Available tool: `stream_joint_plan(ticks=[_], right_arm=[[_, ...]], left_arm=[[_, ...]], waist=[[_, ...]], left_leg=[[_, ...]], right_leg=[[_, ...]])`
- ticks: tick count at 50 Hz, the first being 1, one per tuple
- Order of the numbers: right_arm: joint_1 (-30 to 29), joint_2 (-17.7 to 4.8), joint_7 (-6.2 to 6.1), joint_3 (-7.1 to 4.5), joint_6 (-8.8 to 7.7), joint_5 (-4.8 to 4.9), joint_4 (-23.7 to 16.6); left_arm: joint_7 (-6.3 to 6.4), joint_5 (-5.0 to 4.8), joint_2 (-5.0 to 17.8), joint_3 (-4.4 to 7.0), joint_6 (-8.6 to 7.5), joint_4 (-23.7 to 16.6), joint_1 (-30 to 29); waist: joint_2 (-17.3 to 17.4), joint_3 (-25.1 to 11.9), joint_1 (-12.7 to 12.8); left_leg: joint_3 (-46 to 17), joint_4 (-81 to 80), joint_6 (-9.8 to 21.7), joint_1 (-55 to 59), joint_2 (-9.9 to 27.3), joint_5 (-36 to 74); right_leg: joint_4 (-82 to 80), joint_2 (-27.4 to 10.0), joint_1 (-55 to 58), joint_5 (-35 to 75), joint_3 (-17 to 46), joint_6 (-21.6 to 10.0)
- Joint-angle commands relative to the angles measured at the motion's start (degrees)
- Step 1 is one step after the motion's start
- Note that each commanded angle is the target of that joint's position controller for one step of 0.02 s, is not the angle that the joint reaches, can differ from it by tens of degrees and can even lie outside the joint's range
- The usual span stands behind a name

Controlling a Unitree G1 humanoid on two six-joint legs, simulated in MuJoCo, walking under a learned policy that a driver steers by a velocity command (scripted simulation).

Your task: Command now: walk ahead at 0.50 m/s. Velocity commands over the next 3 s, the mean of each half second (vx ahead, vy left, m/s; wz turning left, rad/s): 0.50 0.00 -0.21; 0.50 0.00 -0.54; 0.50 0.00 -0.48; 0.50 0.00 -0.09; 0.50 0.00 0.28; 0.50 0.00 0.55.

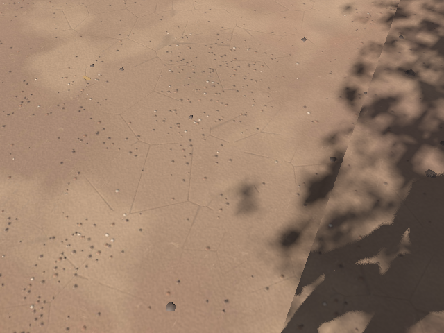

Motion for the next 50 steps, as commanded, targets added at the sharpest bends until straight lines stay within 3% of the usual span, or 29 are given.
stream_joint_plan(ticks=[1, 4, 7, 10, 12, 19, 22, 25, 27, 28, 29, 30, 31, 32, 33, 34, 35, 36, 37, 38, 39, 40, 41, 43, 45, 47, 48, 49, 50], right_arm=[[5.0, -2.2, 0.63, -1.03, 1.53, -0.62, -2.3], [-4.2, -3.1, 0.56, -1.66, 2.11, -0.89, -6.0], [-5.9, -3.6, 0.92, -1.95, 2.12, -0.15, -6.1], [-10.6, -4.0, 0.94, -2.01, 2.22, -0.52, -7.6], [-13.7, -4.2, 1.06, -2.11, 2.14, -0.94, -8.6], [-24.8, -3.6, 1.72, -1.67, 0.11, -0.46, -13.3], [-26.1, -2.7, 2.33, -1.21, -0.70, 0.52, -14.5], [-21.0, -2.4, 2.08, -1.04, -1.51, 1.49, -12.7], [-12.4, -4.4, 1.09, -2.01, -2.09, 1.39, -8.7], [-3.7, -5.3, 0.24, -2.62, -2.39, 0.68, -5.7], [6.2, -7.5, -0.21, -3.50, -2.43, -0.65, -2.5], [11.3, -9.6, 0.69, -3.43, -2.85, -1.81, -1.7], [13.4, -9.6, 2.27, -3.65, -2.19, -0.29, -2.7], [9.3, -11.4, 2.13, -4.58, -1.23, 0.38, -3.7], [4.0, -7.5, 0.72, -3.68, -0.87, -1.28, -4.9], [2.5, -5.5, -0.67, -2.89, -0.85, -1.59, -4.3], [3.8, -5.9, -1.22, -2.72, -1.71, -1.75, -3.3], [3.8, -2.9, -1.25, -1.70, -2.85, -1.22, -1.1], [0.1, -2.4, -1.52, -1.40, -3.53, -0.42, -0.4], [-3.3, -2.4, -1.30, -1.20, -3.85, -0.42, -1.3], [-4.3, -3.0, -1.28, -1.23, -4.18, -0.52, -1.3], [-4.8, -1.9, -1.02, -0.70, -4.29, -0.24, -1.4], [-3.9, -1.5, -1.12, -0.57, -4.53, -0.06, -1.1], [-4.9, -1.6, -1.24, -0.58, -4.56, 0.62, -1.4], [-1.5, -4.4, -1.65, -1.23, -4.38, 1.02, -0.9], [1.2, -6.3, -1.98, -2.07, -3.23, 0.67, -0.4], [3.7, -6.1, -2.22, -2.20, -2.60, 0.68, 0.1], [4.5, -7.6, -2.53, -2.60, -1.69, 0.17, 0.3], [4.8, -9.0, -2.58, -3.06, -0.44, -0.22, -0.1]], left_arm=[[-0.14, -0.29, 6.2, 1.58, -2.11, 0.2, 5.0], [0.46, -1.35, 6.2, 1.68, -2.62, 3.7, 7.6], [0.95, -0.94, 6.3, 1.66, -2.02, 4.3, 9.6], [1.30, -1.01, 5.9, 1.46, -1.52, 5.3, 13.2], [1.74, -0.28, 5.7, 1.40, -1.22, 5.7, 15.7], [3.92, 1.62, 6.5, 1.95, -0.49, 3.1, 21.4], [4.37, 1.46, 6.0, 2.20, -0.06, 1.5, 20.2], [4.78, 1.41, 5.0, 2.10, 0.33, 0.0, 18.1], [4.70, 1.71, 5.8, 2.32, 0.54, 0.1, 18.8], [4.27, 0.85, 6.7, 2.55, 0.82, 0.2, 18.1], [3.59, -0.54, 6.1, 2.59, 0.94, 0.9, 18.9], [3.09, -3.67, 2.3, 2.61, 0.52, 1.4, 26.8], [4.22, -5.03, 3.9, 2.14, 0.24, -0.9, 27.1], [4.41, -3.67, 3.8, 1.39, 0.22, -2.2, 24.8], [4.01, -1.43, 2.5, 1.01, 0.97, -2.8, 16.2], [2.75, 0.30, 2.9, 0.88, 1.28, -6.1, 6.5], [1.66, 1.12, 2.1, 0.91, 2.10, -8.1, 2.9], [1.23, 1.06, -0.4, 0.59, 2.89, -10.1, -0.4], [0.53, 0.52, -1.5, 0.13, 4.03, -12.3, -1.6], [0.10, -0.32, -1.1, 0.33, 4.80, -12.3, -0.4], [-0.25, 0.29, -0.7, 0.58, 5.20, -12.7, 0.0], [-0.61, 0.32, 0.3, 0.88, 4.99, -13.2, -1.4], [-0.99, 0.79, -0.1, 0.96, 4.76, -13.6, -2.5], [-2.34, 0.57, -1.9, -0.01, 4.00, -13.9, -4.5], [-3.24, -0.31, -2.6, -0.41, 3.93, -13.9, -7.8], [-2.96, -0.20, -1.5, -0.47, 4.03, -14.6, -11.2], [-2.41, -0.06, -1.2, -0.30, 3.68, -14.6, -10.5], [-2.03, 0.16, 0.5, 0.49, 3.39, -13.6, -7.2], [-1.95, 0.42, 2.3, 1.29, 3.06, -12.0, -3.6]], waist=[[-4.5, -2.9, -1.5], [-5.0, -0.1, -1.7], [-3.9, -1.1, -1.5], [-3.4, 0.2, -0.1], [-3.0, 1.0, 1.3], [-3.7, 2.6, 7.2], [-5.9, 2.8, 8.4], [-5.0, 1.7, 7.8], [-2.6, -1.6, 5.4], [0.3, -4.6, 0.6], [3.9, -9.0, -4.2], [14.1, -19.5, -1.5], [13.2, -27.8, -2.8], [13.5, -28.6, -3.0], [7.0, -18.5, -3.1], [3.5, -11.4, -4.6], [4.4, -8.4, -4.2], [3.1, -4.6, -1.2], [0.8, -0.6, 3.4], [2.5, 0.0, 4.8], [3.9, 0.4, 5.5], [3.7, 1.2, 5.7], [5.1, 1.0, 5.3], [3.1, -0.2, 5.1], [4.3, -1.2, 2.5], [2.7, -0.7, 0.5], [2.2, -2.5, 0.3], [2.6, -4.7, 1.8], [2.0, -6.3, 2.8]], left_leg=[[0.5, -2.1, -0.9, -2.4, 0.8, 6.5], [-3.2, -9.4, -1.8, -11.4, 3.3, 15.4], [-3.5, -13.5, -2.1, -13.3, 2.8, 24.0], [-3.2, -14.7, -2.5, -17.3, 4.1, 28.0], [-3.4, -15.0, -3.0, -21.1, 4.7, 28.3], [-4.5, -20.9, -5.4, -28.5, 4.1, 26.0], [-3.9, -27.7, -5.0, -22.5, 3.7, 29.2], [-4.0, -38.4, -4.0, -8.3, 3.8, 36.0], [-3.5, -43.5, -3.4, 0.8, 4.0, 41.1], [-0.2, -46.9, -3.6, 11.8, 3.4, 45.7], [0.9, -42.3, -3.5, 28.1, 4.8, 48.2], [-6.6, -22.6, -1.0, 47.8, 16.2, 77.7], [-15.4, -17.4, 3.3, 55.7, 24.9, 74.8], [-25.4, -28.9, 10.1, 50.4, 29.2, 35.8], [-24.8, -39.1, 11.2, 38.4, 25.7, 10.6], [-21.6, -42.9, 11.2, 28.4, 23.4, 5.4], [-21.7, -43.2, 13.0, 19.8, 25.2, 12.1], [-19.4, -43.3, 10.5, 13.1, 25.2, 16.7], [-13.6, -45.5, 6.1, 4.6, 22.8, 14.7], [-8.6, -48.5, 4.3, 1.2, 19.6, 8.4], [-5.6, -49.7, 4.4, -0.3, 18.4, 10.1], [-0.5, -50.7, 3.4, -1.5, 14.5, 8.7], [2.0, -49.9, 3.9, -1.2, 13.6, 13.2], [9.4, -50.7, 3.3, -4.4, 9.8, 15.0], [8.8, -52.8, 4.5, 1.7, 12.3, 21.9], [9.1, -50.9, 4.7, 13.9, 14.6, 29.9], [10.1, -46.8, 4.5, 18.3, 15.6, 40.9], [11.7, -40.1, 3.9, 23.2, 15.8, 49.5], [13.4, -31.6, 3.0, 25.6, 15.4, 51.7]], right_leg=[[-14.3, -14.7, 1.9, 11.2, 12.9, -8.5], [-15.2, -15.5, 5.2, 4.7, 14.6, -7.1], [-13.2, -14.7, 6.2, 2.1, 14.3, -7.4], [-10.3, -14.7, 7.1, 0.7, 17.3, -8.2], [-7.3, -14.6, 9.4, 0.1, 19.5, -8.9], [4.2, -13.6, 15.7, 0.9, 26.6, -10.2], [9.4, -11.3, 12.4, 1.8, 26.6, -8.1], [15.4, -7.2, 8.1, 0.6, 24.6, -4.5], [27.3, -5.1, 10.8, 2.1, 23.5, -3.7], [39.2, -2.9, 7.2, 2.9, 20.2, -2.7], [55.1, -0.3, -3.8, -6.6, 16.9, -1.5], [80.3, 5.1, -20.1, -43.0, 12.2, 2.1], [92.9, 0.7, -31.7, -42.2, 11.1, 2.8], [95.9, -1.8, -39.0, -34.8, 7.6, 2.8], [94.3, -3.5, -43.2, -25.8, 4.3, 3.4], [93.3, -4.6, -43.9, -21.4, 4.2, 2.8], [95.7, -5.6, -41.3, -20.0, 5.8, 1.8], [95.8, -6.7, -41.3, -18.9, 10.7, 0.5], [82.5, -8.9, -37.9, -15.8, 15.5, 0.7], [76.0, -7.9, -35.6, -13.2, 13.3, 1.5], [73.5, -7.1, -34.5, -10.1, 12.5, 1.8], [64.3, -6.2, -33.5, -4.0, 9.9, 2.7], [60.4, -6.0, -32.0, 0.8, 8.4, 2.7], [39.5, -6.9, -19.7, 11.6, 5.3, 2.2], [28.4, -7.0, -13.5, 11.0, 3.8, 1.7], [20.3, -6.4, -15.3, 2.3, 2.3, 1.2], [17.6, -4.4, -11.5, -1.1, 1.8, 0.4], [13.6, -2.3, -8.7, -5.9, 1.7, -0.7], [8.2, -0.2, -5.0, -8.8, 0.6, -1.6]])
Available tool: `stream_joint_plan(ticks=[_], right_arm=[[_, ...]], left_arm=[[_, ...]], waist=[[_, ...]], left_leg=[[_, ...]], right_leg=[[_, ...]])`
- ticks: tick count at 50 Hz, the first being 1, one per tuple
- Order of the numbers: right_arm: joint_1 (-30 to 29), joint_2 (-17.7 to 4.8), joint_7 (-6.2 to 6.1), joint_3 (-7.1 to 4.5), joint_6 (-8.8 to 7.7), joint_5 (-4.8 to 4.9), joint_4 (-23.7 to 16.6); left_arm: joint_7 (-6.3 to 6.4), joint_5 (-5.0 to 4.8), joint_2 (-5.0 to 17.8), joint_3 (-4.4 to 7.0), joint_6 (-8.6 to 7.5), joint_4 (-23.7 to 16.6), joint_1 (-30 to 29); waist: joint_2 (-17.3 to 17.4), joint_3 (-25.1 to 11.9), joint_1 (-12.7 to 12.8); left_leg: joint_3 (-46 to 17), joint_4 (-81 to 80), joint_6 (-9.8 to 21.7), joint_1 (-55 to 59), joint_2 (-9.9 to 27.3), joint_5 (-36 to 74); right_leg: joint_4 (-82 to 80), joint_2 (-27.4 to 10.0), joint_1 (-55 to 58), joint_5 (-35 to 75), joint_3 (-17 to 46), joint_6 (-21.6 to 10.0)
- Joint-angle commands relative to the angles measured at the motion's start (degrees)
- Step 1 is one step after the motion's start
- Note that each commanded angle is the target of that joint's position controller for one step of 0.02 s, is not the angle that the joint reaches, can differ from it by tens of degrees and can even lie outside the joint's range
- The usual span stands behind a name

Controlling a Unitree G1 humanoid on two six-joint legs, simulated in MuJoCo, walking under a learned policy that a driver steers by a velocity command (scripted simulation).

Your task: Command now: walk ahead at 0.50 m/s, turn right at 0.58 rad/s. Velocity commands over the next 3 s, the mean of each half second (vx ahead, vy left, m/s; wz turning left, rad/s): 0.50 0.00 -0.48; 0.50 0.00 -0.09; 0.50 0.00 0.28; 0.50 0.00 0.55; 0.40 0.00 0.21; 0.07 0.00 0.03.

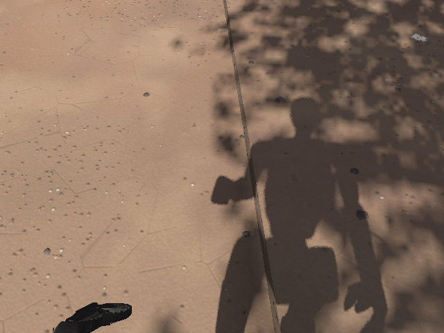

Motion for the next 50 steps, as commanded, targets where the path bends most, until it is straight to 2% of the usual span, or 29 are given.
stream_joint_plan(ticks=[1, 2, 3, 4, 5, 6, 8, 10, 13, 19, 22, 25, 26, 27, 28, 29, 30, 31, 32, 33, 36, 39, 42, 44, 45, 46, 47, 48, 50], right_arm=[[1.6, -11.0, -0.47, -2.59, 2.13, -0.39, -3.5], [2.2, -8.6, -0.18, -1.91, 2.25, -0.19, -5.8], [2.3, -1.8, 1.25, -0.59, 2.03, -0.08, -10.5], [-5.9, -7.5, 1.85, -1.63, 1.78, -1.84, -12.2], [-9.5, -7.2, 2.46, -1.63, 1.30, -1.10, -13.4], [-8.8, -6.8, 2.51, -1.38, 0.77, -1.11, -12.9], [-6.9, -6.4, 2.25, -1.16, 2.01, -1.91, -12.8], [-6.2, -5.8, 2.32, -1.04, 3.59, -1.94, -13.3], [-11.3, -5.1, 2.30, -0.63, 4.34, -1.70, -15.9], [-20.9, -4.4, 2.74, 0.08, 3.90, -0.64, -19.1], [-23.3, -4.7, 2.89, 0.15, 3.39, 0.05, -20.2], [-18.8, -5.9, 2.07, -0.46, 2.98, 0.46, -19.0], [-14.6, -7.1, 1.52, -1.13, 2.69, 0.44, -17.8], [-8.5, -7.5, 0.95, -1.61, 2.11, 0.41, -16.1], [-2.1, -8.0, 0.37, -1.92, 1.35, -0.10, -14.1], [3.8, -11.9, -0.12, -2.48, 0.85, -1.33, -13.8], [3.9, -17.4, 0.41, -3.92, 1.48, -2.23, -12.5], [1.3, -13.2, 1.17, -3.61, 2.72, -0.74, -12.7], [-3.7, -8.0, 1.34, -2.23, 2.91, -0.43, -13.1], [-5.1, -5.7, 1.54, -1.38, 2.58, -0.65, -12.6], [-0.4, -3.6, 1.63, -0.25, 0.58, -0.41, -7.5], [3.9, -2.8, 1.78, 0.70, -0.10, -0.33, -3.0], [2.1, -3.3, 0.88, 1.50, -0.54, 0.00, -1.8], [2.9, -3.1, 0.74, 2.06, -0.75, 1.11, -0.6], [4.5, -4.0, 0.28, 1.98, -0.56, 1.62, -0.8], [5.9, -4.9, -0.29, 1.62, -0.43, 1.81, -0.3], [6.7, -5.2, -0.36, 1.37, -0.28, 1.93, -0.6], [8.7, -6.1, -0.48, 0.89, 0.04, 2.06, 0.0], [9.6, -6.9, -0.61, 0.43, 0.76, 1.31, 0.4]], left_arm=[[0.85, 0.86, 6.4, 2.84, -1.26, 2.9, 14.3], [1.43, 1.98, 10.6, 4.11, -1.85, 3.5, 19.3], [1.63, 1.87, 18.1, 5.44, -2.03, 1.9, 18.0], [1.82, -0.38, 16.4, 5.73, -1.18, 3.0, 21.6], [2.25, -0.38, 14.0, 5.01, -1.03, 3.9, 19.3], [2.44, -0.83, 11.3, 4.33, -1.16, 4.3, 17.5], [3.02, -1.50, 9.0, 3.44, -1.91, 3.6, 13.7], [2.81, -1.38, 9.6, 3.58, -2.86, 3.7, 13.5], [2.85, -1.33, 11.2, 4.17, -3.19, 5.0, 18.0], [3.29, -1.02, 9.4, 3.52, -3.59, 7.2, 25.6], [3.81, -0.57, 9.8, 3.42, -3.73, 7.2, 26.0], [3.99, -0.25, 10.5, 3.34, -3.95, 6.6, 23.6], [4.07, -0.16, 11.1, 3.47, -4.14, 6.7, 23.3], [3.90, -0.23, 11.9, 3.67, -4.21, 6.7, 22.3], [3.46, -0.76, 11.6, 3.57, -4.55, 6.1, 20.8], [3.05, -1.14, 6.4, 2.11, -4.85, 4.4, 22.5], [3.10, -3.18, 1.8, 1.47, -4.43, 4.9, 32.7], [3.57, -0.58, 6.8, 2.08, -3.95, 6.7, 29.7], [3.35, 0.42, 7.3, 2.27, -3.72, 5.2, 22.2], [2.99, 0.76, 5.9, 1.74, -3.79, 3.2, 17.4], [2.26, 0.60, 0.8, -0.10, -2.19, 0.0, 14.7], [3.29, 0.38, -3.9, -2.64, -1.65, -4.6, 7.3], [4.33, 0.40, -3.8, -3.69, -1.90, -7.7, 2.7], [4.21, 0.73, -3.2, -4.47, -1.68, -10.0, -2.1], [3.62, 0.87, -1.3, -4.42, -1.38, -10.1, -3.0], [3.37, 1.06, -1.1, -4.29, -1.11, -10.3, -4.3], [3.13, 0.45, -1.4, -4.28, -0.76, -9.0, -3.1], [3.09, -0.10, -3.1, -4.89, -0.53, -8.9, -4.2], [2.88, -0.44, -4.9, -5.28, -0.32, -7.1, -1.2]], waist=[[2.0, -5.9, 7.3], [-3.4, -9.4, 8.7], [-14.2, -9.9, 4.1], [-6.6, -8.9, 9.3], [-6.0, -0.9, 7.5], [-4.1, 1.7, 5.2], [-2.3, 1.2, 1.3], [-2.2, -1.1, 0.3], [-1.5, 0.2, 1.6], [-4.5, 1.7, 6.4], [-5.3, 2.3, 7.2], [-5.9, 1.4, 4.7], [-6.1, -0.4, 2.9], [-5.5, -2.6, -0.6], [-4.4, -5.9, -4.1], [3.3, -12.1, -4.5], [21.0, -14.9, 1.5], [10.3, -11.0, 0.3], [4.6, -2.4, 0.9], [1.6, 0.1, 0.8], [3.0, 1.3, 3.2], [2.1, 3.2, 4.6], [2.0, 4.6, 7.6], [0.5, 6.9, 6.9], [-0.1, 6.5, 5.2], [1.5, 6.1, 3.8], [1.5, 4.3, 2.8], [2.8, 3.0, 1.1], [4.9, -0.4, 2.1]], left_leg=[[-0.8, 20.8, 5.9, 0.4, 12.9, 49.4], [-1.2, 36.6, 4.0, -14.0, 11.6, 29.3], [-5.7, 53.3, 0.2, -40.2, 0.8, -10.9], [-15.6, 57.7, -0.2, -47.8, -0.7, -7.2], [-16.0, 59.7, 0.2, -52.2, 1.6, -2.3], [-15.8, 57.4, 0.3, -49.4, 3.4, 1.1], [-15.8, 55.3, -1.2, -41.3, 4.6, 4.2], [-14.6, 56.3, -2.0, -39.5, 3.6, 4.3], [-13.6, 50.8, -2.7, -43.0, 3.7, 7.4], [-12.5, 30.7, -1.6, -44.4, 2.5, 17.5], [-12.1, 22.4, 0.5, -40.8, 1.3, 19.7], [-11.0, 15.1, 3.2, -28.1, -2.1, 16.9], [-10.9, 13.4, 4.1, -23.5, -3.7, 14.7], [-10.3, 8.0, 5.0, -17.7, -4.5, 15.9], [-10.9, 4.7, 5.2, -6.8, -2.7, 18.8], [-24.6, 5.1, 6.3, 4.6, 9.3, 13.3], [-50.6, -0.3, 15.7, 15.4, 23.1, 21.8], [-54.8, -4.9, 17.8, 10.8, 19.6, 3.0], [-43.9, -5.4, 17.3, 2.4, 16.1, -6.2], [-38.3, -6.4, 16.3, -2.9, 13.6, -4.4], [-31.3, -6.6, 15.2, -9.8, 10.0, 1.8], [-30.3, -4.1, 13.9, -12.5, 11.3, 2.0], [-27.4, -6.3, 11.7, -16.8, 10.7, 4.6], [-23.4, -9.8, 10.2, -20.0, 6.0, 3.8], [-22.6, -13.9, 11.1, -20.1, 4.9, 10.9], [-22.9, -16.1, 12.0, -18.2, 5.7, 18.9], [-20.4, -16.5, 12.5, -15.4, 6.1, 28.9], [-19.1, -16.0, 12.5, -10.1, 7.0, 38.6], [-14.4, -9.4, 12.1, -1.3, 8.2, 66.7]], right_leg=[[-13.9, 6.8, 20.6, -5.2, -2.2, -2.7], [-14.6, -2.9, 33.9, -11.1, 12.5, -5.1], [-20.1, -19.3, 47.5, -5.8, 45.2, -13.2], [-25.6, -19.3, 44.3, -8.7, 50.6, -16.3], [-25.5, -17.7, 39.3, -8.8, 42.3, -15.7], [-25.3, -14.9, 31.9, -3.2, 35.6, -13.3], [-25.6, -9.9, 22.8, 11.4, 27.2, -10.0], [-24.7, -7.4, 20.6, 20.0, 23.5, -9.8], [-25.8, -5.4, 20.5, 18.6, 23.0, -9.0], [-26.8, -6.3, 30.4, 26.5, 21.5, -6.3], [-26.3, -8.0, 33.6, 31.2, 21.4, -5.1], [-21.9, -8.0, 32.8, 43.7, 20.2, -2.6], [-17.2, -7.8, 34.2, 51.3, 20.1, -2.0], [-9.3, -6.4, 35.1, 55.2, 18.9, -1.4], [0.8, -3.6, 30.0, 48.1, 17.5, -0.8], [16.6, 0.6, 20.1, 24.5, 14.8, 0.4], [37.6, 10.6, 1.4, -20.4, 8.0, 3.1], [47.7, 7.7, -6.6, -17.7, 10.0, 2.3], [52.5, 4.6, -10.6, -15.4, 7.6, 1.8], [55.4, 3.2, -11.9, -14.0, 6.3, 0.9], [68.3, 1.7, -19.0, -14.4, 5.6, -0.9], [84.4, 3.1, -36.3, -15.1, 7.6, -2.9], [83.9, 1.5, -40.3, -13.0, 7.8, -1.6], [66.9, -1.1, -37.3, -10.1, 3.0, 0.3], [56.2, -2.0, -32.1, -8.2, -1.2, 1.4], [49.6, -3.1, -27.8, -7.6, -1.8, 2.0], [43.1, -3.4, -22.5, -7.6, -3.3, 1.7], [38.1, -2.9, -20.3, -9.9, -4.6, 0.9], [31.3, 1.0, -14.1, -20.0, -7.7, -1.6]])
Over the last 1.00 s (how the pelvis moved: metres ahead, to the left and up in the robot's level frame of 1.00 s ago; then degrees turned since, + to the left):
0.51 0.01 -0.14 -26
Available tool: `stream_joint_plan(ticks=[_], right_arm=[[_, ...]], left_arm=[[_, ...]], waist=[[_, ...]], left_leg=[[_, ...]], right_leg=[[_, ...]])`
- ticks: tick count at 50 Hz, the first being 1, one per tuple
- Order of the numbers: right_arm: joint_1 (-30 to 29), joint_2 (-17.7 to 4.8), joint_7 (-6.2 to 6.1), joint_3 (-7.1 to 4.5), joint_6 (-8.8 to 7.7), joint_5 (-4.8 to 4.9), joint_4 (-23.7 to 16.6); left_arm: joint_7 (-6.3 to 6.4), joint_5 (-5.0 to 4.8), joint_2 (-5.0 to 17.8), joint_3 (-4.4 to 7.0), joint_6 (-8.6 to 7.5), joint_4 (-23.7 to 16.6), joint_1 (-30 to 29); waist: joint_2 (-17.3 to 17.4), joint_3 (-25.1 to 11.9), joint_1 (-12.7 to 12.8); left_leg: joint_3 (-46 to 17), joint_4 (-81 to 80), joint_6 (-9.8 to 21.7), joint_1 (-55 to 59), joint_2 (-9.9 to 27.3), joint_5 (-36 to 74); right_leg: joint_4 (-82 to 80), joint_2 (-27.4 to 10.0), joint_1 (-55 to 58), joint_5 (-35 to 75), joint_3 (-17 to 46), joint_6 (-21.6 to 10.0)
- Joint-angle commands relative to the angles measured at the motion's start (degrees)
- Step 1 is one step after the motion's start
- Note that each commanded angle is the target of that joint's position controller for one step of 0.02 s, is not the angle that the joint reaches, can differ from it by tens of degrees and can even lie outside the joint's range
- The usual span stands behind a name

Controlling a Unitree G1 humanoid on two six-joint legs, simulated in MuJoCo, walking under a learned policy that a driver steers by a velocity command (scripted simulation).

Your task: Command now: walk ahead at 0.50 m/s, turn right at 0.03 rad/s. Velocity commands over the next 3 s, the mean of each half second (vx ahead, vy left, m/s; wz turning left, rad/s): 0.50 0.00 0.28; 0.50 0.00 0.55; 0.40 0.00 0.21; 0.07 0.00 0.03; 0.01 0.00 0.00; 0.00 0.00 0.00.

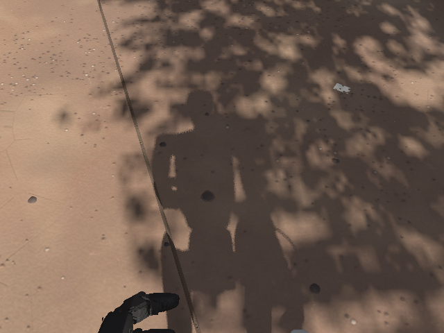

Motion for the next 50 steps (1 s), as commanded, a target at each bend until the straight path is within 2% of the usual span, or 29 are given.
stream_joint_plan(ticks=[1, 2, 3, 4, 5, 6, 7, 9, 11, 13, 15, 20, 25, 29, 31, 33, 34, 35, 36, 37, 38, 39, 40, 41, 42, 44, 45, 47, 50], right_arm=[[5.1, -11.5, -0.70, -2.85, 0.32, -0.66, -1.6], [5.6, -11.4, -0.65, -2.93, 0.49, -1.01, -2.0], [1.8, -12.2, -0.20, -3.35, 0.20, -0.46, -3.1], [-1.1, -11.6, 0.80, -3.54, -0.27, 1.97, -6.2], [-9.5, -12.2, 2.21, -4.34, -0.39, 1.45, -10.2], [-13.2, -10.0, 2.87, -4.88, -0.05, -1.47, -12.8], [-13.1, -7.2, 2.75, -4.08, 0.58, -1.95, -15.1], [-11.1, -5.5, 1.57, -3.95, 2.18, -1.62, -16.1], [-5.2, -5.6, 1.08, -4.30, 3.98, -1.40, -14.3], [-7.1, -7.0, 1.14, -5.10, 4.80, -1.62, -14.9], [-11.8, -7.8, 1.58, -5.49, 4.78, -1.74, -16.4], [-19.0, -9.0, 2.11, -6.27, 5.10, -2.17, -18.2], [-27.3, -9.2, 3.01, -6.31, 4.67, -2.69, -20.9], [-31.5, -8.3, 5.35, -5.60, 3.34, -2.67, -22.0], [-25.9, -7.5, 5.58, -5.60, 2.74, -3.35, -18.8], [-10.4, -8.9, 4.11, -6.81, 2.99, -2.82, -12.1], [-1.2, -10.9, 3.12, -7.77, 2.75, -2.87, -8.4], [4.7, -14.2, 2.44, -9.33, 2.67, -3.13, -6.2], [2.6, -22.4, 2.72, -10.37, 2.66, -4.57, -6.1], [4.7, -26.1, 3.09, -10.79, 2.13, -3.25, -8.7], [3.4, -21.6, 2.60, -9.98, 2.71, -1.57, -10.7], [1.9, -19.1, 1.64, -9.17, 3.32, -1.45, -10.4], [-2.3, -16.9, 0.67, -8.08, 3.27, -1.67, -10.5], [-3.9, -15.4, 0.07, -7.14, 2.59, -0.86, -10.8], [-4.5, -13.1, 0.28, -5.82, 1.94, -0.46, -10.0], [-6.6, -13.4, 0.98, -4.78, 0.22, -1.00, -9.1], [-9.3, -13.9, 1.17, -4.46, -0.37, -1.21, -9.6], [-9.1, -14.1, 1.10, -4.41, -0.47, -1.24, -9.0], [-2.9, -14.5, 0.98, -5.22, 0.01, 0.65, -7.4]], left_arm=[[-0.07, -0.65, 2.2, 1.14, -0.34, -1.4, 1.0], [0.15, -1.04, 3.6, 1.91, -0.71, 0.0, 5.6], [0.50, -0.73, 6.2, 2.94, -1.50, 1.9, 13.6], [0.99, 0.04, 10.0, 4.73, -1.96, 4.8, 21.0], [1.46, 1.20, 16.5, 7.22, -1.32, 7.1, 28.8], [1.24, 0.93, 17.1, 7.62, -1.00, 8.5, 22.4], [1.16, 0.66, 15.7, 7.62, -1.36, 8.2, 15.9], [0.77, 0.54, 8.9, 5.94, -2.76, 10.7, 12.0], [0.89, 0.71, 7.0, 5.94, -4.65, 12.2, 9.1], [0.71, 0.21, 8.7, 6.80, -6.01, 14.1, 11.0], [0.77, -0.02, 10.8, 7.69, -6.66, 14.9, 13.1], [1.43, 0.51, 13.7, 8.74, -6.93, 15.1, 21.0], [2.48, 1.67, 14.1, 8.72, -6.63, 14.0, 25.3], [3.49, 1.70, 14.3, 8.60, -5.80, 13.2, 27.1], [3.96, 0.23, 15.2, 8.52, -5.71, 13.0, 26.8], [4.22, -0.17, 15.8, 8.59, -4.90, 12.5, 25.7], [3.80, -0.79, 15.7, 8.78, -4.41, 12.0, 22.8], [2.71, -3.57, 15.7, 9.54, -4.23, 10.9, 16.4], [2.13, -3.95, 9.7, 8.40, -4.29, 8.5, 19.6], [2.15, -6.03, 9.3, 6.81, -5.30, 4.5, 21.6], [2.49, -4.19, 10.8, 6.03, -5.85, 3.9, 16.9], [2.71, -1.81, 11.7, 5.76, -5.40, 3.0, 15.0], [2.46, 0.42, 11.2, 5.37, -5.03, 3.6, 13.7], [2.10, 1.71, 10.7, 5.15, -4.24, 2.8, 13.0], [1.91, 2.01, 10.3, 4.95, -2.97, 2.1, 11.7], [2.32, 1.80, 7.3, 3.52, -0.39, -1.8, 4.7], [2.35, 1.80, 7.6, 3.21, 0.00, -3.4, 2.9], [1.81, 2.23, 8.2, 2.95, 0.03, -4.5, 1.1], [0.57, 2.67, 6.3, 2.18, 0.01, -4.7, -0.5]], waist=[[7.6, -3.2, 2.5], [10.4, -6.2, 4.4], [11.7, -10.1, 9.8], [5.0, -13.9, 12.6], [-5.3, -14.9, 17.6], [-5.8, -9.8, 12.2], [-0.8, -1.6, 7.6], [4.5, 6.6, 1.4], [-0.9, 6.3, -2.4], [-3.3, 6.4, -2.4], [-2.3, 5.9, -1.4], [-2.6, 2.9, 2.5], [-4.1, 5.9, 6.4], [-3.7, 8.3, 9.0], [-1.8, 5.2, 6.7], [-2.6, -0.7, 0.1], [-1.8, -3.5, -4.7], [9.1, -5.1, -12.7], [20.1, -4.1, -6.0], [17.9, -21.8, -5.3], [3.3, -27.8, -7.4], [0.6, -25.3, -5.6], [-0.3, -18.2, -3.2], [1.5, -12.6, -1.2], [-0.1, -7.4, 1.3], [0.4, 0.9, 4.4], [0.6, 4.1, 6.0], [3.0, 5.3, 5.7], [3.4, 2.6, 2.4]], left_leg=[[-1.6, 5.2, 6.1, 1.8, 14.7, 79.3], [-2.1, 12.5, 6.4, 3.7, 16.7, 95.3], [-1.4, 23.7, 5.2, -0.2, 17.4, 98.0], [1.2, 37.4, 2.0, -17.5, 12.5, 85.1], [0.9, 62.6, -0.1, -30.4, 0.2, 32.9], [-10.5, 72.9, 1.2, -40.1, -2.6, 1.1], [-12.6, 77.7, 1.9, -44.8, 0.3, -1.3], [-10.6, 71.2, 1.7, -42.8, 3.9, -2.4], [-10.4, 64.4, -1.4, -37.4, 4.0, 3.6], [-9.4, 60.8, -3.0, -38.1, 3.4, 9.5], [-8.1, 54.8, -3.3, -39.3, 3.4, 14.1], [-7.1, 48.8, -2.1, -48.2, 3.6, 18.0], [-4.4, 40.3, -1.2, -55.2, 5.0, 17.6], [1.9, 21.1, -0.3, -47.2, 5.2, 27.9], [4.9, 13.1, 0.9, -30.5, 2.4, 35.8], [3.3, 11.3, 2.6, -16.5, 2.9, 40.6], [2.7, 8.6, 3.5, -6.5, 3.4, 43.4], [0.2, 0.3, 6.6, 7.5, 6.3, 52.4], [-2.9, 19.3, 7.5, 23.8, 12.1, 86.4], [-16.5, 32.1, 17.3, 43.7, 24.6, 101.8], [-21.5, 25.5, 18.0, 40.5, 25.9, 81.6], [-24.8, 18.3, 19.1, 33.8, 24.2, 50.0], [-26.7, 12.5, 18.4, 22.2, 21.9, 30.6], [-28.1, 9.5, 18.7, 9.6, 22.7, 26.0], [-28.2, 7.8, 18.4, -2.6, 22.4, 21.7], [-26.1, 3.2, 15.5, -20.8, 19.0, 10.7], [-23.4, 0.3, 13.4, -27.3, 15.3, 8.0], [-20.2, -2.3, 11.9, -29.0, 10.6, 12.8], [-17.5, -4.0, 10.8, -17.5, 11.9, 24.8]], right_leg=[[-9.6, 7.1, 16.7, -12.8, -7.4, -2.7], [-11.2, 10.3, 21.6, -15.8, -7.2, -4.1], [-17.2, 8.9, 32.9, -10.7, 0.0, -7.0], [-24.3, 1.2, 47.4, -15.1, 16.5, -10.9], [-45.8, -10.0, 51.7, -26.2, 44.5, -17.0], [-57.2, -13.5, 48.0, -24.1, 59.8, -17.1], [-56.7, -16.3, 39.9, -28.6, 54.1, -15.4], [-56.7, -13.6, 27.0, -20.3, 38.5, -7.6], [-58.2, -10.4, 24.2, -5.2, 24.2, -3.8], [-59.8, -9.1, 26.4, 3.3, 15.8, -4.0], [-61.2, -8.6, 31.1, 9.9, 10.4, -3.7], [-59.9, -10.8, 53.0, 23.4, 4.8, -2.4], [-58.5, -13.2, 66.3, 27.9, 0.6, 0.0], [-55.8, -11.7, 68.4, 31.1, -5.5, 2.5], [-48.5, -9.6, 64.3, 40.4, -9.0, 3.6], [-30.9, -10.6, 63.5, 45.9, -7.6, 3.2], [-17.1, -9.7, 59.4, 44.4, -6.9, 3.4], [11.0, -0.1, 47.2, 18.3, -8.4, 4.5], [34.6, 5.8, 19.9, -26.0, -5.3, 5.1], [44.8, 4.1, 5.6, -23.1, 5.2, 4.7], [44.0, 0.2, 1.8, -13.7, 7.4, 4.8], [42.8, -0.5, -2.9, -8.4, 6.5, 5.3], [43.7, -0.6, -5.5, -6.7, 5.0, 5.5], [44.3, -1.4, -3.5, -5.2, 5.5, 5.3], [44.7, -2.2, -2.1, -6.1, 6.1, 5.2], [38.4, -3.0, -2.4, -7.7, 7.4, 4.5], [28.0, -3.4, 0.4, -4.5, 7.3, 4.4], [15.4, -3.1, 4.2, 0.6, 4.7, 4.8], [4.7, -3.1, 8.4, 4.8, 2.4, 2.9]])
Over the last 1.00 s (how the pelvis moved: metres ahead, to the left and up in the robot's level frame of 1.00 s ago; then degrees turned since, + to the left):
0.50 -0.03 0.01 -16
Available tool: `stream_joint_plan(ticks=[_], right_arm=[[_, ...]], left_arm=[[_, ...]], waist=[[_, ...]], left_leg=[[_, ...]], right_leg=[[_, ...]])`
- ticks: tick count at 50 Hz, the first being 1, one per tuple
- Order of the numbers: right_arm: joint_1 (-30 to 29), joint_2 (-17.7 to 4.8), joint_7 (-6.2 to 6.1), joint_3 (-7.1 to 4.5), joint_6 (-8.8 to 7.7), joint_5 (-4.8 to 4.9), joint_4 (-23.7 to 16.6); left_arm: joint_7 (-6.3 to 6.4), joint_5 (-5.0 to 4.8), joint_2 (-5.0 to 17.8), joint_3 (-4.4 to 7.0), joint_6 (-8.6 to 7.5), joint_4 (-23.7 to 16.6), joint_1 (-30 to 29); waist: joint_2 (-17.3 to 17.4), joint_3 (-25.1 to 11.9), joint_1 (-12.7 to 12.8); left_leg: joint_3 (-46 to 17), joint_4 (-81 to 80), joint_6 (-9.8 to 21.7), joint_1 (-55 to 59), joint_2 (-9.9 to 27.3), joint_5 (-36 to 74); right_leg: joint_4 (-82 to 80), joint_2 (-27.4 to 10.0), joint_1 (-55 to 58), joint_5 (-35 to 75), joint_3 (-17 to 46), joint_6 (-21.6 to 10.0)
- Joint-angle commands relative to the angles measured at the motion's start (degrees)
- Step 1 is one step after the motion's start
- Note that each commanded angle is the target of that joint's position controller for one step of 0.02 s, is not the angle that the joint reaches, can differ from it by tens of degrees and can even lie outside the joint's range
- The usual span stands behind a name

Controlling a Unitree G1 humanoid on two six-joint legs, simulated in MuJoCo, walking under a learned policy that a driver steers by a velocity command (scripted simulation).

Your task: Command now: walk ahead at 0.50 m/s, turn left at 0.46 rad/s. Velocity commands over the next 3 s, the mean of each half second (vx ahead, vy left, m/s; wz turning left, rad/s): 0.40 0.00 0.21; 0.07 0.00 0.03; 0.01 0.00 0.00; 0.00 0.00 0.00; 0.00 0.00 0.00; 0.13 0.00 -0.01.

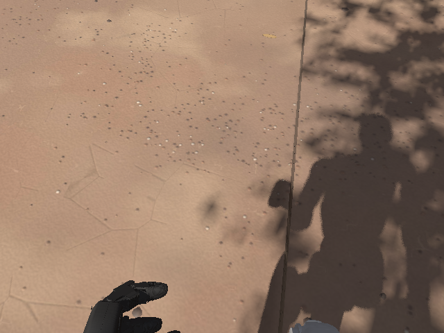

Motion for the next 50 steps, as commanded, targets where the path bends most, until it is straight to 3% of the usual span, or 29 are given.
stream_joint_plan(ticks=[1, 4, 5, 7, 8, 9, 10, 12, 13, 14, 17, 20, 23, 25, 29, 31, 32, 33, 34, 35, 36, 37, 38, 41, 42, 43, 45, 49, 50], right_arm=[[2.8, -10.3, -0.60, -2.86, -0.82, 0.82, -2.1], [4.0, -8.6, -0.99, -2.86, 0.27, 0.59, -3.0], [0.7, -8.6, -0.91, -2.69, 0.58, 0.44, -4.2], [-4.5, -10.8, -0.11, -3.38, 0.20, 0.15, -5.8], [-9.8, -8.7, -0.15, -3.20, -0.84, 0.28, -8.1], [-7.2, -2.6, 0.59, -2.67, -0.98, 0.63, -12.1], [-4.6, -2.9, 0.66, -2.25, -1.48, -1.87, -12.2], [-6.9, -2.6, -0.15, -2.30, -0.39, -1.25, -12.8], [-7.6, -2.7, -0.76, -2.51, 0.73, -1.09, -13.3], [-7.7, -2.9, -1.04, -2.53, 1.91, -0.96, -13.5], [-10.9, -4.8, -1.17, -3.24, 2.82, -1.31, -15.1], [-16.7, -3.9, -0.08, -2.68, 1.97, -1.59, -16.1], [-21.5, -1.0, 1.99, -1.12, 0.74, -1.10, -16.1], [-23.6, -0.4, 2.99, -0.59, 0.30, -0.73, -15.5], [-19.4, -3.0, 2.02, -0.94, -0.27, -0.83, -10.5], [-2.3, -4.8, 1.68, -1.91, -0.94, -3.46, -2.3], [3.0, -9.1, 1.93, -2.78, -1.41, -4.32, 0.4], [5.7, -10.8, 2.29, -2.97, -1.73, -1.89, 0.0], [2.1, -8.7, 1.94, -2.54, -1.22, -0.26, -2.9], [-2.4, -6.5, 0.63, -1.71, -0.95, -0.61, -4.4], [-6.2, -4.7, -0.69, -0.81, -0.82, -0.35, -4.4], [-12.1, -4.4, -2.45, -0.51, -0.86, 0.05, -5.2], [-12.8, -2.9, -2.51, 0.41, -1.22, -0.06, -4.8], [-10.3, -3.8, -1.83, 0.84, -1.77, -1.34, -2.7], [-10.4, -3.0, -1.56, 1.22, -1.84, -0.96, -2.2], [-9.8, -2.8, -1.37, 1.34, -1.75, -1.07, -1.5], [-9.0, -2.6, -1.25, 1.39, -1.56, -1.24, -1.2], [-8.0, -3.2, -1.51, 1.08, 0.06, -0.86, -0.7], [-6.9, -3.3, -1.76, 0.91, 0.50, -1.06, -0.1]], left_arm=[[-1.03, 0.81, 4.0, 1.35, -0.05, -2.3, 3.5], [-2.02, 0.01, 4.4, 1.41, -1.13, -3.5, 2.3], [-2.03, -0.73, 3.3, 1.16, -1.56, -3.0, 5.2], [-1.68, -1.09, 8.3, 3.55, -2.29, 2.6, 22.4], [-1.40, 0.34, 15.4, 5.66, -2.60, 4.8, 30.9], [-1.22, -0.53, 20.2, 7.01, -2.06, 6.9, 28.5], [-1.16, -2.49, 18.3, 6.85, -2.36, 6.5, 20.9], [-1.34, -3.03, 11.8, 5.57, -3.78, 9.1, 16.8], [-1.32, -2.02, 10.3, 5.34, -4.50, 10.2, 15.5], [-1.51, -1.29, 10.1, 5.52, -5.08, 11.3, 15.0], [-1.94, -1.42, 12.7, 6.94, -5.81, 14.0, 16.8], [-0.83, -2.46, 12.2, 7.15, -5.10, 15.5, 23.5], [0.77, -2.59, 11.1, 6.97, -4.17, 15.4, 26.5], [1.47, -2.22, 11.7, 7.19, -3.68, 14.8, 27.4], [2.49, -1.04, 11.3, 7.43, -2.45, 15.1, 30.8], [1.92, -2.81, 11.9, 7.42, -1.99, 15.7, 30.7], [1.42, -5.25, 9.0, 7.51, -1.97, 16.5, 36.0], [2.33, -7.97, 9.7, 7.04, -1.63, 15.9, 39.5], [2.89, -7.30, 10.6, 6.56, -1.74, 15.7, 34.8], [3.17, -5.24, 9.7, 6.08, -2.23, 13.9, 27.4], [2.59, -3.16, 9.9, 5.87, -2.11, 13.6, 25.1], [1.75, -2.18, 9.4, 5.43, -0.81, 13.0, 26.0], [1.67, -0.80, 10.0, 5.66, 0.50, 12.3, 21.5], [1.36, -1.51, 8.2, 5.20, 3.08, 13.3, 21.7], [0.88, -1.89, 8.9, 5.50, 2.95, 14.4, 22.9], [0.66, -1.96, 8.2, 5.42, 2.89, 15.1, 22.9], [0.62, -1.80, 7.6, 5.20, 2.92, 16.0, 21.5], [0.49, -2.37, 6.8, 4.91, 2.71, 16.0, 12.7], [0.36, -2.52, 5.8, 4.49, 2.56, 16.1, 10.4]], waist=[[4.3, 0.1, 2.6], [2.3, -0.4, 2.3], [3.8, -1.5, 4.9], [3.2, -7.9, 14.2], [-5.6, -10.6, 18.4], [-22.5, -7.9, 10.9], [-11.9, 0.4, 5.2], [-0.7, 7.8, 1.1], [1.3, 7.9, -0.2], [0.4, 7.3, -1.0], [-5.6, 4.8, -1.4], [-6.6, 0.3, 3.0], [-5.8, -2.6, 6.0], [-4.0, -1.4, 7.2], [-3.0, 2.6, 7.1], [2.7, -2.2, -0.6], [13.3, -8.5, 0.0], [15.1, -19.7, 0.0], [8.2, -21.6, -2.5], [2.1, -18.8, -2.8], [-1.1, -15.0, 0.4], [1.4, -14.0, 4.2], [-0.7, -7.6, 4.1], [4.7, -4.3, 5.2], [4.0, -3.4, 6.3], [7.2, -3.5, 6.2], [7.6, -4.7, 5.7], [2.2, 1.9, 3.2], [5.8, 3.6, 1.3]], left_leg=[[-9.5, -8.8, 10.0, -1.2, 16.8, 30.0], [-4.6, -0.1, 7.8, 6.5, 16.3, 49.7], [-2.7, 2.6, 6.5, 0.4, 16.2, 63.7], [-1.9, 23.4, 5.5, -8.1, 14.6, 76.2], [-2.2, 46.5, 3.7, -13.5, 8.4, 48.3], [-5.6, 58.4, 1.3, -29.9, -4.0, -2.1], [-11.0, 65.0, 0.6, -36.5, -2.9, -4.7], [-6.9, 66.9, 0.1, -37.6, 0.9, -5.5], [-7.0, 63.8, -0.5, -36.2, 2.1, -6.3], [-6.1, 61.4, -1.2, -34.3, 2.1, -6.0], [-2.6, 46.9, -2.6, -30.0, 0.8, 3.8], [1.2, 31.7, -3.5, -30.1, 1.2, 14.5], [5.2, 16.6, -2.9, -23.4, 3.2, 30.2], [4.9, 10.5, -2.2, -21.5, 5.0, 37.4], [3.0, -3.1, -1.6, -16.6, 9.3, 40.9], [8.6, -9.0, -1.8, 5.6, 8.0, 49.7], [3.9, 5.1, 1.0, 24.8, 17.5, 87.7], [-6.7, 20.6, 7.5, 41.2, 28.1, 101.9], [-10.5, 17.1, 10.9, 38.5, 30.5, 94.7], [-10.3, 11.5, 12.5, 31.2, 29.8, 75.6], [-10.5, 8.4, 12.2, 21.5, 28.1, 63.1], [-12.9, 2.5, 14.6, 11.3, 29.7, 43.9], [-11.7, -0.4, 13.1, -1.5, 27.3, 43.7], [-7.5, -2.7, 10.7, -10.3, 21.6, 41.1], [-3.7, -3.3, 9.2, -11.1, 17.8, 38.3], [-2.5, -3.1, 8.4, -11.2, 16.7, 39.5], [-2.6, -2.8, 7.8, -9.3, 16.8, 37.5], [-2.0, -7.0, 3.4, -10.6, 13.1, 8.0], [-3.5, -8.4, 2.8, -9.9, 13.2, 2.1]], right_leg=[[-0.1, -0.4, 9.0, 4.8, -0.3, -2.8], [-7.7, 2.2, 9.4, -6.6, -1.8, -5.9], [-12.0, 5.1, 20.7, -9.9, -2.8, -7.3], [-26.1, 7.4, 42.8, -15.9, 3.6, -9.5], [-41.3, -0.9, 46.3, -29.3, 23.3, -13.3], [-71.9, -11.8, 48.3, -22.5, 62.6, -18.1], [-73.4, -15.1, 45.5, -17.8, 69.0, -19.4], [-61.8, -13.3, 33.9, -6.5, 49.7, -16.4], [-58.0, -11.9, 30.2, 0.1, 39.5, -13.8], [-57.4, -10.3, 28.6, 5.1, 31.6, -11.6], [-58.1, -5.0, 31.1, 20.9, 14.8, -8.4], [-56.1, -3.5, 42.9, 32.4, 8.6, -7.7], [-54.1, -1.0, 48.2, 24.4, 5.5, -6.1], [-52.6, -1.4, 50.4, 18.0, 6.2, -5.7], [-43.4, -1.9, 55.7, 17.8, 8.1, -5.6], [-23.3, 3.3, 48.0, 17.5, 2.6, -4.5], [-0.9, 11.0, 32.4, -24.6, -3.1, -1.8], [15.3, 11.3, 19.5, -35.0, 3.2, 0.0], [20.1, 9.7, 13.2, -30.7, 6.0, -0.2], [21.5, 9.3, 10.1, -21.0, 7.7, -0.2], [18.0, 6.4, 11.2, -13.2, 7.1, -0.3], [13.1, 4.2, 14.5, -7.9, 7.4, 1.1], [7.7, 3.1, 19.8, -5.2, 7.2, 1.7], [-2.7, 3.6, 25.7, -2.5, 5.6, 1.5], [-12.2, 3.3, 27.3, 4.6, 5.7, 2.1], [-15.6, 3.9, 29.1, 5.5, 4.7, 2.3], [-20.0, 3.7, 31.2, 5.2, 4.4, 2.2], [-37.0, 3.3, 32.4, 7.0, 3.2, 1.0], [-42.5, 4.6, 34.2, 6.4, 2.2, 1.1]])
Over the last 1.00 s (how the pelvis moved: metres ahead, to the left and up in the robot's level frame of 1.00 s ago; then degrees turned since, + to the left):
0.61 0.15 0.00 29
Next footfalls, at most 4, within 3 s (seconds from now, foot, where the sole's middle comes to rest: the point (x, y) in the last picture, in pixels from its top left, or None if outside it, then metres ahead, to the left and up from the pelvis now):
0.14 right None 0.22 -0.15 -0.65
0.62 left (197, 326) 0.53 0.08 -0.78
0.92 right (267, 321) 0.50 -0.12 -0.68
1.12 right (255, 326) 0.52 -0.10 -0.78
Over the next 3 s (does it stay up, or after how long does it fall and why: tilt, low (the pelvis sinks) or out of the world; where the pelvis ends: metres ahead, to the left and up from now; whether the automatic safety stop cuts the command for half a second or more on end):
stays up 0.55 0.02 -0.01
